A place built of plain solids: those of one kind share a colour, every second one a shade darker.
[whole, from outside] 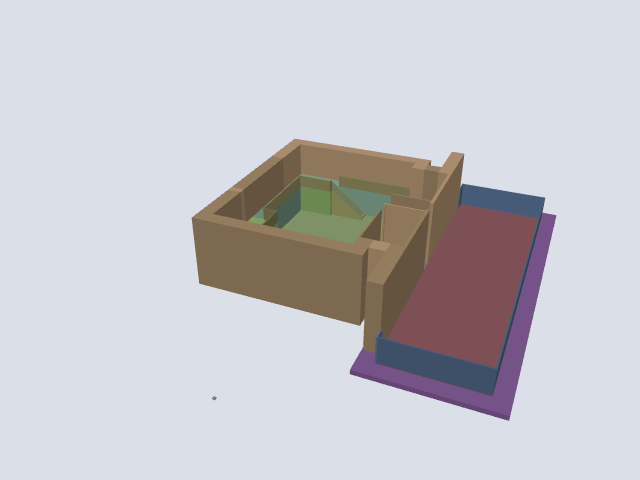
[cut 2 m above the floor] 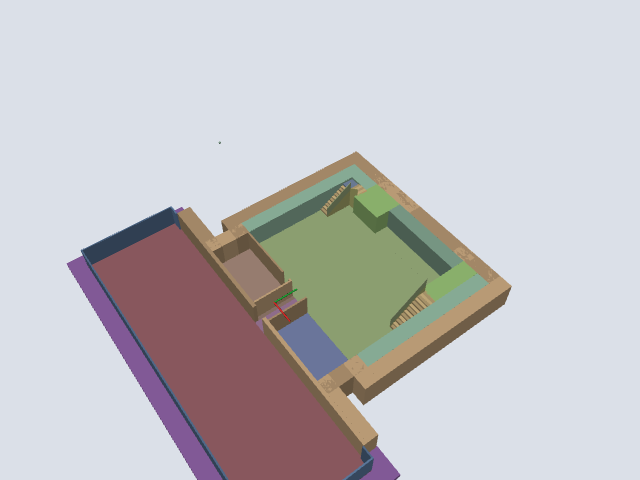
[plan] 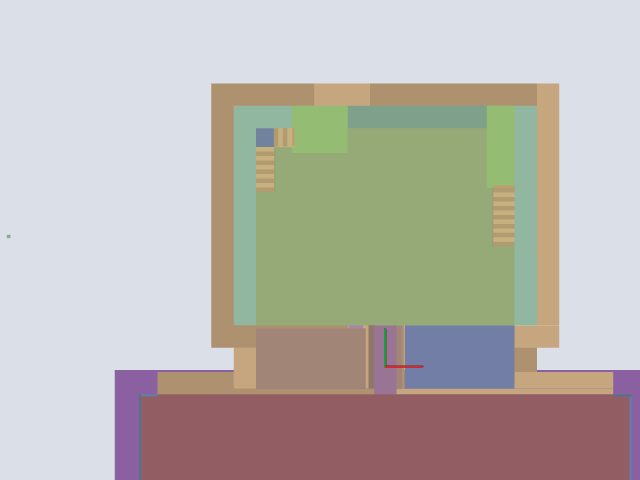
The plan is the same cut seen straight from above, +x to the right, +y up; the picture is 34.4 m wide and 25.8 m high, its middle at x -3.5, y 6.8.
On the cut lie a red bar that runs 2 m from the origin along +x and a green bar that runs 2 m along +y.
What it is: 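A prison house block; a day room with a gallery of cells round it a storey up, a servery, an office and a passage along the front, a yard behind a wall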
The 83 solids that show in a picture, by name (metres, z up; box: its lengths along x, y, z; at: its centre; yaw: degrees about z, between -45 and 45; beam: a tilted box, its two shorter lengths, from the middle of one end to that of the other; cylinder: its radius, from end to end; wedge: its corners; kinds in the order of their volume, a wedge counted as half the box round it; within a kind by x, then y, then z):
{
 "wall_brick_1": {"box": [5.3, 0.9, 6.2], "at": [-9.59, -0.74, 2.7]},
 "wall_brick_2": {"box": [1.2, 13.0, 6.2], "at": [-8.74, 8.71, 2.7]},
 "wall_brick_3": {"box": [2.4, 1.2, 6.2], "at": [-8.14, 1.61, 2.7]},
 "wall_brick_4": {"box": [1.2, 3.4, 6.2], "at": [-7.54, 0.51, 2.7]},
 "wall_brick_5": {"box": [11.65, 0.3, 6.2], "at": [-6.41, -1.34, 2.7]},
 "wall_brick_6": {"box": [4.33, 1.2, 6.2], "at": [-5.98, 14.61, 2.7]},
 "wall_brick_7": {"box": [4.95, 0.15, 6.2], "at": [-4.46, 2.14, 2.7]},
 "wall_brick_8": {"box": [5.4, 1.2, 6.2], "at": [-3.51, 14.61, 2.7]},
 "wall_brick_9": {"box": [0.15, 0.15, 6.2], "at": [-1.11, 2.14, 2.7]},
 "wall_brick_10": {"box": [0.15, 3.4, 6.2], "at": [-0.96, 0.51, 2.7]},
 "wall_brick_11": {"box": [0.15, 3.4, 6.2], "at": [0.99, 0.51, 2.7]},
 "wall_brick_12": {"box": [9.88, 1.2, 6.2], "at": [1.73, 14.61, 2.7]},
 "wall_brick_13": {"box": [3.9, 1.2, 6.2], "at": [6.21, 14.61, 2.7]},
 "wall_brick_14": {"box": [11.65, 0.3, 6.2], "at": [6.44, -1.34, 2.7]},
 "wall_brick_15": {"box": [2.4, 1.2, 6.2], "at": [6.96, 14.61, 2.7]},
 "wall_brick_16": {"box": [1.2, 3.4, 6.2], "at": [7.56, 0.51, 2.7]},
 "wall_brick_17": {"box": [2.4, 1.2, 6.2], "at": [8.16, 1.61, 2.7]},
 "wall_brick_18": {"box": [1.2, 13.0, 6.2], "at": [8.76, 8.71, 2.7]},
 "wall_brick_19": {"box": [5.3, 0.9, 6.2], "at": [9.61, -0.74, 2.7]},
 "yard_concrete_1": {"box": [29.1, 10.6, 0.4], "at": [0.01, -5.49, -0.25]},
 "floor_gallery_metal_1": {"box": [1.2, 11.8, 3.0], "at": [-7.54, 8.11, 1.1]},
 "floor_gallery_metal_2": {"box": [1.93, 1.2, 3.0], "at": [-5.98, 13.41, 1.1]},
 "floor_gallery_metal_3": {"box": [7.48, 1.2, 3.0], "at": [1.73, 13.41, 1.1]},
 "floor_gallery_metal_4": {"box": [1.2, 11.8, 3.0], "at": [7.56, 8.11, 1.1]},
 "yard_yard_concrete_1": {"box": [26.5, 8.0, 0.4], "at": [0.01, -5.49, -0.2]},
 "floor_dayroom_concrete_1": {"box": [1.93, 1.33, 0.4], "at": [-5.98, 12.14, -0.2]},
 "floor_dayroom_concrete_2": {"box": [12.41, 1.87, 0.4], "at": [-0.74, 10.55, -0.2]},
 "floor_dayroom_concrete_3": {"box": [13.9, 7.4, 0.4], "at": [0.01, 5.91, -0.2]},
 "floor_dayroom_concrete_4": {"box": [7.48, 1.33, 0.4], "at": [1.73, 12.14, -0.2]},
 "floor_landing_metal_1": {"box": [3.0, 2.53, 3.0], "at": [-3.51, 12.75, 1.1]},
 "floor_landing_metal_2": {"box": [1.5, 4.4, 3.0], "at": [6.21, 11.81, 1.1]},
 "fence_metal_1": {"box": [0.12, 8.0, 2.6], "at": [-13.18, -5.49, 0.9]},
 "fence_metal_2": {"box": [1.0, 0.12, 2.6], "at": [-12.74, -1.55, 0.9]},
 "fence_metal_3": {"box": [26.5, 0.12, 2.6], "at": [0.01, -9.43, 0.9]},
 "fence_metal_4": {"box": [1.0, 0.12, 2.6], "at": [12.76, -1.55, 0.9]},
 "fence_metal_5": {"box": [0.12, 8.0, 2.6], "at": [13.2, -5.49, 0.9]},
 "step_1": {"box": [0.98, 0.27, 0.21], "at": [-6.45, 9.51, 0.06]},
 "step_2": {"box": [0.98, 0.27, 0.38], "at": [-6.45, 9.75, 0.14]},
 "step_3": {"box": [0.98, 0.27, 0.54], "at": [-6.45, 10.0, 0.22]},
 "step_4": {"box": [0.98, 0.27, 0.7], "at": [-6.45, 10.24, 0.3]},
 "step_5": {"box": [0.98, 0.27, 0.86], "at": [-6.45, 10.48, 0.38]},
 "step_6": {"box": [0.98, 0.27, 1.02], "at": [-6.45, 10.73, 0.46]},
 "step_7": {"box": [0.98, 0.27, 1.19], "at": [-6.45, 10.97, 0.54]},
 "step_8": {"box": [0.98, 0.27, 1.35], "at": [-6.45, 11.21, 0.62]},
 "step_9": {"box": [0.98, 0.27, 1.51], "at": [-6.45, 11.45, 0.71]},
 "step_10": {"box": [0.98, 0.27, 1.68], "at": [-6.45, 11.7, 0.79]},
 "step_11": {"box": [0.27, 0.98, 2.0], "at": [-5.85, 12.32, 0.95]},
 "step_12": {"box": [0.27, 0.98, 2.16], "at": [-5.61, 12.32, 1.03]},
 "step_13": {"box": [0.27, 0.98, 2.33], "at": [-5.36, 12.32, 1.11]},
 "step_14": {"box": [0.27, 0.98, 2.49], "at": [-5.12, 12.32, 1.19]},
 "step_15": {"box": [1.15, 0.26, 0.24], "at": [6.39, 6.59, 0.07]},
 "step_16": {"box": [1.15, 0.26, 0.42], "at": [6.39, 6.83, 0.16]},
 "step_17": {"box": [1.15, 0.26, 0.61], "at": [6.39, 7.07, 0.25]},
 "step_18": {"box": [1.15, 0.26, 0.8], "at": [6.39, 7.31, 0.35]},
 "step_19": {"box": [1.15, 0.26, 0.98], "at": [6.39, 7.55, 0.44]},
 "step_20": {"box": [1.15, 0.26, 1.17], "at": [6.39, 7.8, 0.53]},
 "step_21": {"box": [1.15, 0.26, 1.35], "at": [6.39, 8.04, 0.63]},
 "step_22": {"box": [1.15, 0.26, 1.54], "at": [6.39, 8.28, 0.72]},
 "step_23": {"box": [1.15, 0.26, 1.73], "at": [6.39, 8.52, 0.81]},
 "step_24": {"box": [1.15, 0.26, 1.91], "at": [6.39, 8.76, 0.91]},
 "step_25": {"box": [1.15, 0.26, 2.1], "at": [6.39, 9.0, 1.0]},
 "step_26": {"box": [1.15, 0.26, 2.29], "at": [6.39, 9.24, 1.09]},
 "step_27": {"box": [1.15, 0.26, 2.47], "at": [6.39, 9.48, 1.19]},
 "floor_lino_1": {"box": [5.9, 3.25, 0.4], "at": [-3.99, 0.44, -0.2]},
 "floor_lino_2": {"box": [0.3, 3.4, 0.4], "at": [-0.74, 0.51, -0.2]},
 "floor_lino_3": {"box": [0.3, 3.4, 0.4], "at": [0.76, 0.51, -0.2]},
 "floor_servery_lino_1": {"box": [5.9, 3.4, 0.4], "at": [4.01, 0.51, -0.2]},
 "rail_metal_1": {"box": [3.0, 0.12, 1.12], "at": [-3.51, 11.54, 3.14]},
 "rail_metal_2": {"box": [0.12, 1.33, 1.12], "at": [-2.07, 12.14, 3.14]},
 "rail_metal_3": {"box": [7.48, 0.12, 1.12], "at": [1.73, 12.87, 3.14]},
 "rail_metal_4": {"box": [0.12, 1.87, 1.12], "at": [5.53, 10.55, 3.14]},
 "rail_metal_5": {"box": [0.12, 1.33, 1.12], "at": [5.53, 12.14, 3.14]},
 "rail_metal_6": {"box": [0.12, 7.14, 1.12], "at": [7.02, 5.78, 3.14]},
 "floor_sill_concrete_1": {"box": [0.8, 0.15, 0.4], "at": [-1.59, 2.14, -0.2]},
 "floor_sill_concrete_2": {"box": [1.2, 3.7, 0.4], "at": [0.01, 0.36, -0.2]},
 "floor_l1a_1": {"box": [0.98, 1.01, 1.84], "at": [-6.45, 12.31, 0.87]},
 "floor_hda_1": {"box": [0.15, 0.98, 2.65], "at": [-4.94, 12.32, 1.27]},
 "floor_hda_2": {"box": [1.15, 0.14, 2.65], "at": [6.39, 9.66, 1.27]},
 "rail_1": {"wedge": [[-5.96, 9.35, 0.21], [-5.96, 9.35, 1.11], [-5.96, 11.83, 1.87], [-5.96, 11.83, 2.78], [-5.91, 9.35, 0.21], [-5.91, 9.35, 1.11], [-5.91, 11.83, 1.87], [-5.91, 11.83, 2.78]]},
 "rail_2": {"wedge": [[5.77, 6.43, 0.24], [5.77, 6.43, 1.15], [5.77, 9.61, 2.69], [5.77, 9.61, 3.61], [5.82, 6.43, 0.24], [5.82, 6.43, 1.15], [5.82, 9.61, 2.69], [5.82, 9.61, 3.61]]},
 "wall_1": {"wedge": [[-5.96, 9.35, -0.05], [-5.96, 9.35, 0.21], [-5.96, 11.83, -0.05], [-5.96, 11.83, 1.88], [-5.91, 9.35, -0.05], [-5.91, 9.35, 0.21], [-5.91, 11.83, -0.05], [-5.91, 11.83, 1.88]]},
 "wall_2": {"wedge": [[-5.96, 11.78, -0.05], [-5.96, 11.78, 2.04], [-5.96, 11.83, -0.05], [-5.96, 11.83, 2.04], [-4.99, 11.78, -0.05], [-4.99, 11.78, 2.69], [-4.99, 11.83, -0.05], [-4.99, 11.83, 2.69]]},
 "wall_3": {"wedge": [[5.77, 6.43, -0.05], [5.77, 6.43, 0.24], [5.77, 9.61, -0.05], [5.77, 9.61, 2.69], [5.82, 6.43, -0.05], [5.82, 6.43, 0.24], [5.82, 9.61, -0.05], [5.82, 9.61, 2.69]]}
}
